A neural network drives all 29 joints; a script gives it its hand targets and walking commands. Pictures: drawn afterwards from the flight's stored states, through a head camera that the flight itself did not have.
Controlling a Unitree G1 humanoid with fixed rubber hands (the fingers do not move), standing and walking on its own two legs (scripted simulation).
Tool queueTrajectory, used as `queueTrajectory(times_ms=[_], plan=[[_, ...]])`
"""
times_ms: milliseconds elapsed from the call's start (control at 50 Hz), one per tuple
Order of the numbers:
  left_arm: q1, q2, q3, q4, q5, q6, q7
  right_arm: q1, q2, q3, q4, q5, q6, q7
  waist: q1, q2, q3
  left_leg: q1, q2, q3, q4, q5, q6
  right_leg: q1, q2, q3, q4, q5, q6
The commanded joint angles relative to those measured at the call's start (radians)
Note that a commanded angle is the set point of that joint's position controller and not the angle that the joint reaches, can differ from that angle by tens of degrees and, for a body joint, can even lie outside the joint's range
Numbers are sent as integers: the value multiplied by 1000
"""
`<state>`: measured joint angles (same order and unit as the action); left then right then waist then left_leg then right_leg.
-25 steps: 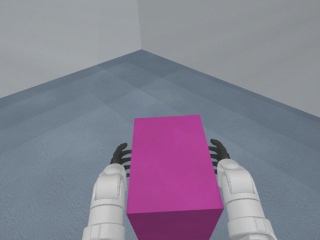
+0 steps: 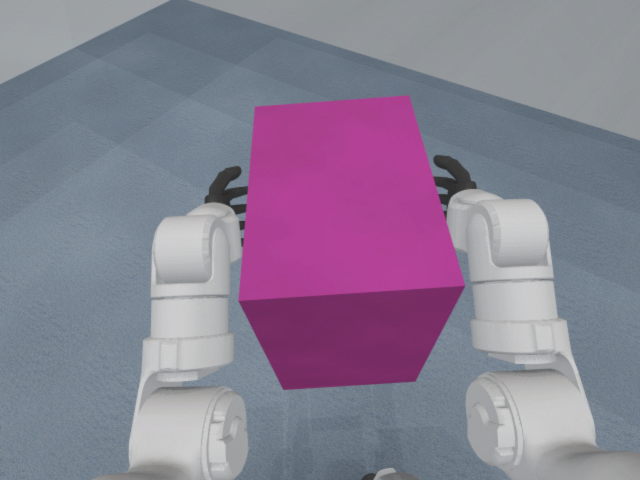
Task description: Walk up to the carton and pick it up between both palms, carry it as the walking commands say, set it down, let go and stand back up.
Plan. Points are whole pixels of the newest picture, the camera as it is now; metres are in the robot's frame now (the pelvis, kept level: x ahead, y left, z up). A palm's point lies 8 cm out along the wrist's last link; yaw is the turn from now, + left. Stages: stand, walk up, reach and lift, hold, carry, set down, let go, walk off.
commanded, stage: carry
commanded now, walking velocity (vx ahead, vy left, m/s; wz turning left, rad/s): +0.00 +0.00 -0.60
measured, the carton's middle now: (341, 254) +0.38 -0.02 +0.05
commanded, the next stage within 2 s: none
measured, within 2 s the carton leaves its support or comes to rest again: neither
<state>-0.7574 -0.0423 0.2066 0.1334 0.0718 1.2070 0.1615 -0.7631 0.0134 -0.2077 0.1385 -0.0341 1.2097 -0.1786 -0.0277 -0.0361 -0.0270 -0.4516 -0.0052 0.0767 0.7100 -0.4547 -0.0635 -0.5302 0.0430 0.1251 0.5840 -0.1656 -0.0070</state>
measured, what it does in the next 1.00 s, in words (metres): steps on the spot, turning right: left foot, then right foot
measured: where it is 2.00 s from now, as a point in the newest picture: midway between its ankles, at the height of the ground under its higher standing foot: outside the picture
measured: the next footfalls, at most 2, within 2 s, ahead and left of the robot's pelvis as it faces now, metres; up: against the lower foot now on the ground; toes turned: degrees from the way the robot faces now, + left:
left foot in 0.04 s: +0.03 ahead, +0.12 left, +0.00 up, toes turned +4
right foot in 0.30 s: +0.02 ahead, -0.12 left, +0.00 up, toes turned -17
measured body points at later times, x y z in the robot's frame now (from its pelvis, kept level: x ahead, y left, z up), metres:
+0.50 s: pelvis -0.03 +0.00 +0.00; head +0.06 -0.02 +0.44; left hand +0.38 +0.01 +0.08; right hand +0.29 -0.25 +0.08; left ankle +0.00 +0.12 -0.69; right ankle -0.01 -0.11 -0.73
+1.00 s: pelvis -0.07 +0.02 +0.00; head -0.05 +0.00 +0.45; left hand +0.30 -0.09 +0.10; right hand +0.14 -0.31 +0.09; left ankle -0.01 +0.13 -0.68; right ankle -0.12 -0.08 -0.73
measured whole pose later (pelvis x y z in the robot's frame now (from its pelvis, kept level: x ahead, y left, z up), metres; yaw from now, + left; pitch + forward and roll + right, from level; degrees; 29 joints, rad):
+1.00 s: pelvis -0.07 +0.02 +0.00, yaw -35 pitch +4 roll +0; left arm -0.66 -0.08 0.17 0.11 0.09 1.20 0.16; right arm -0.62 0.06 -0.23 0.05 -0.08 1.22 -0.15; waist 0.00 0.01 -0.01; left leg -0.54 0.12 0.11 1.00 -0.55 -0.11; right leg -0.41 0.00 -0.06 0.62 -0.29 -0.04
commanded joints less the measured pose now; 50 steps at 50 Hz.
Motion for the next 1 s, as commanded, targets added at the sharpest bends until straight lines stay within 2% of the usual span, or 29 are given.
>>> queueTrajectory(times_ms=[0,20,40,60,80,100,220,260,280,300,320,340,360,400,500,540,560,580,600,620,660,720,800,820,840,860,880,920,980], plan=[[-623,-999,-527,-69,-373,9,-203,-623,1123,573,-27,402,10,232,28,-117,-513,227,32,12,-237,154,17,317,-185,139,-5,411,-82],[-635,-1004,-521,-59,-370,12,-201,-623,1126,563,-11,397,12,235,20,-47,-503,375,132,-76,-306,257,49,174,-140,83,81,245,-42],[-633,-1016,-520,-78,-370,16,-202,-623,1121,558,-18,393,6,238,26,170,-457,482,359,-277,-282,557,150,-83,-23,-72,193,-74,12],[-701,-1037,-542,-98,-385,16,-204,-665,1131,568,-46,398,-3,238,21,299,-466,506,479,-312,-238,863,241,-165,-39,-153,347,-379,12],[-717,-1061,-561,-108,-390,16,-205,-673,1125,575,-80,390,-2,236,23,238,-454,521,453,-251,-211,1015,247,-162,-69,-145,390,-386,2],[-750,-1074,-581,-117,-411,15,-213,-708,1115,580,-118,382,-5,232,21,184,-444,507,420,-190,-197,1000,229,-138,-77,-157,382,-338,5],[-708,-1098,-636,-128,-474,15,-218,-644,1040,562,-198,327,-10,213,5,272,-469,504,339,40,-69,953,122,52,0,-282,89,-190,30],[-629,-1098,-631,-103,-464,20,-227,-550,1038,562,-176,305,-4,211,20,214,-482,413,315,87,53,846,54,233,-37,-247,-123,-40,14],[-613,-1098,-625,-95,-464,18,-231,-541,1038,571,-177,308,-5,212,31,154,-512,249,303,70,128,635,3,394,-142,-107,-121,165,-23],[-584,-1084,-611,-66,-439,8,-233,-543,1063,589,-176,310,1,218,44,-117,-551,-38,183,76,262,218,-62,596,-359,195,18,903,-153],[-619,-1077,-621,-92,-447,1,-230,-580,1076,611,-173,334,-5,220,46,-212,-555,-210,114,40,330,-239,-65,719,-376,238,34,1186,-202],[-584,-1086,-623,-102,-435,-3,-230,-552,1089,617,-172,339,-8,224,45,-169,-559,-239,111,15,369,-246,-61,740,-369,197,43,1166,-200],[-619,-1080,-634,-148,-433,-14,-226,-604,1095,645,-211,370,-16,228,46,-116,-559,-238,107,-5,363,-201,-58,724,-355,174,41,1061,-191],[-610,-1084,-638,-196,-412,-21,-216,-632,1120,675,-238,402,-20,238,43,-114,-549,-205,104,-11,309,-95,-53,652,-301,113,17,871,-167],[-542,-1047,-645,-248,-354,-36,-191,-611,1128,698,-257,437,-23,253,49,-126,-563,-65,56,-4,114,-10,-29,550,-272,101,3,664,-164],[-533,-1034,-654,-246,-341,-36,-187,-577,1129,697,-231,431,-23,259,33,-115,-550,69,32,18,-80,101,-15,460,-233,76,37,571,-133],[-536,-1026,-657,-235,-339,-35,-186,-568,1127,694,-213,425,-23,262,20,-81,-545,213,69,9,-196,244,6,349,-203,38,86,467,-98],[-524,-1018,-658,-224,-341,-32,-187,-557,1112,688,-187,417,-26,265,16,65,-548,408,225,-133,-237,508,60,139,-129,-38,206,169,-35],[-531,-1025,-673,-241,-349,-23,-195,-505,1117,681,-166,406,-33,267,12,366,-537,505,458,-325,-216,914,192,-94,-14,-168,375,-367,5],[-563,-1045,-689,-235,-359,-26,-197,-537,1107,689,-190,402,-34,269,19,328,-542,542,494,-313,-192,1090,246,-113,-73,-138,474,-470,-5],[-641,-1065,-723,-232,-403,-29,-216,-617,1078,688,-229,383,-43,262,16,188,-486,499,446,-205,-192,971,219,-87,-92,-150,452,-400,2],[-627,-1089,-733,-189,-443,-23,-227,-605,1041,655,-238,349,-37,252,11,208,-459,435,389,-46,-171,852,162,13,-62,-206,325,-314,29],[-558,-1101,-707,-90,-447,-3,-241,-524,1017,612,-173,301,-19,243,12,253,-450,436,372,58,-78,833,103,144,-10,-293,13,-216,38],[-527,-1104,-694,-61,-441,2,-247,-491,1022,603,-147,291,-14,243,22,209,-444,386,352,88,-14,771,57,228,-33,-265,-127,-117,34],[-502,-1115,-679,-42,-437,6,-253,-461,1031,598,-130,287,-11,245,29,146,-454,256,336,82,56,629,4,360,-117,-150,-172,11,11],[-508,-1108,-658,-19,-427,-2,-257,-484,1048,606,-127,286,-10,250,44,-73,-474,-5,225,88,173,261,-60,527,-314,119,-75,620,-87],[-565,-1094,-661,-47,-428,-15,-255,-569,1063,627,-140,320,-14,254,50,-252,-457,-174,125,85,266,-240,-77,597,-381,213,-34,1000,-180],[-550,-1099,-650,-87,-414,-16,-252,-555,1100,649,-142,353,-17,262,47,-130,-461,-208,127,11,368,-199,-64,625,-358,151,-16,962,-178],[-608,-1091,-654,-163,-402,-31,-236,-646,1133,682,-181,404,-23,269,43,-121,-460,-188,105,3,316,-56,-51,574,-292,82,-45,730,-161]])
